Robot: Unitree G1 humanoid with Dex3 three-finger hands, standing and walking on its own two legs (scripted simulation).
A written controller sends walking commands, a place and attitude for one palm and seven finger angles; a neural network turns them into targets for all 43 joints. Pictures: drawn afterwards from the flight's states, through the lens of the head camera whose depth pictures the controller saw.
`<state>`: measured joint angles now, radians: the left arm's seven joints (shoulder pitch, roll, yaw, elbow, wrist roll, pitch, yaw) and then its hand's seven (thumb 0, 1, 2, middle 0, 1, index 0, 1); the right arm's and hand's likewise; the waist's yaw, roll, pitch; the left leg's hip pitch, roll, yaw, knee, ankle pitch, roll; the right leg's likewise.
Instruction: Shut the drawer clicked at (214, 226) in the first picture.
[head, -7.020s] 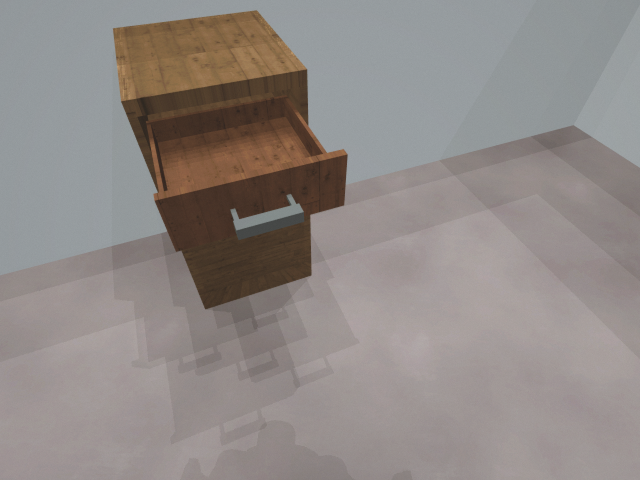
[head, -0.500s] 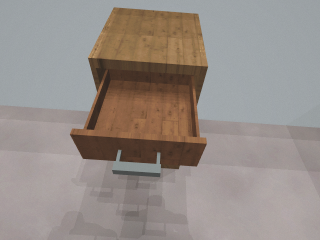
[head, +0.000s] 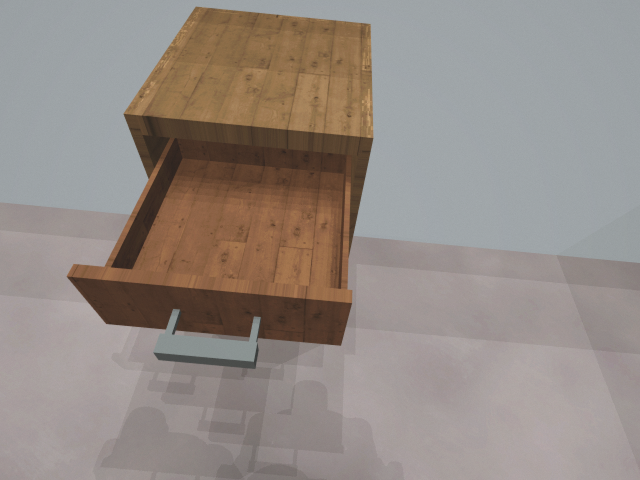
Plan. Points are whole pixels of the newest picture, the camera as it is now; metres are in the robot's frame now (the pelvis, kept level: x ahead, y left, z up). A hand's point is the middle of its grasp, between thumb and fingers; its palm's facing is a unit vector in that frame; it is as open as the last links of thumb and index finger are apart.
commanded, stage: come to a stop and stand still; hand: left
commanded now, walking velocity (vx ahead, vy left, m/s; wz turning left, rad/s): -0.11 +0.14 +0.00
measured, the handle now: (211, 335) +0.30 +0.17 -0.05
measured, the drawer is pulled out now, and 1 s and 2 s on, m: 0.30 0.30 0.30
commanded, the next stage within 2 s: look again from close up in 1.32 s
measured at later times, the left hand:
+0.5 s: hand out of the picture +0.00 +0.17 -0.16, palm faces -0.01 -0.97 -0.24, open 7.4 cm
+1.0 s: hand out of the picture -0.04 +0.20 -0.16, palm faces -0.01 -0.98 -0.19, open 7.4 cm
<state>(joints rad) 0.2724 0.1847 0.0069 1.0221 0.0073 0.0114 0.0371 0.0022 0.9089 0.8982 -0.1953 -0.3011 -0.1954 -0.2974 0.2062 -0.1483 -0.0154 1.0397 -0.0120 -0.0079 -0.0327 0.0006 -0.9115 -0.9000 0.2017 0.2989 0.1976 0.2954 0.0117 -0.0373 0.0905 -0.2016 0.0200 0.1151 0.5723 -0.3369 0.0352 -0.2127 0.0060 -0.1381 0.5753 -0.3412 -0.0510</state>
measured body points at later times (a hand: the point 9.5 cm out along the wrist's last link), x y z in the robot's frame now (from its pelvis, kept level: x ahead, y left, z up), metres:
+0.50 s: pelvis -0.03 -0.01 +0.01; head -0.03 -0.03 +0.46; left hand +0.00 +0.22 -0.14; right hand +0.01 -0.25 -0.15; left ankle -0.04 +0.11 -0.71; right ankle -0.02 -0.08 -0.73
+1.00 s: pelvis -0.04 +0.03 +0.01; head -0.03 +0.03 +0.46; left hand -0.04 +0.25 -0.15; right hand -0.08 -0.18 -0.15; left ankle -0.04 +0.12 -0.73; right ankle -0.02 -0.08 -0.73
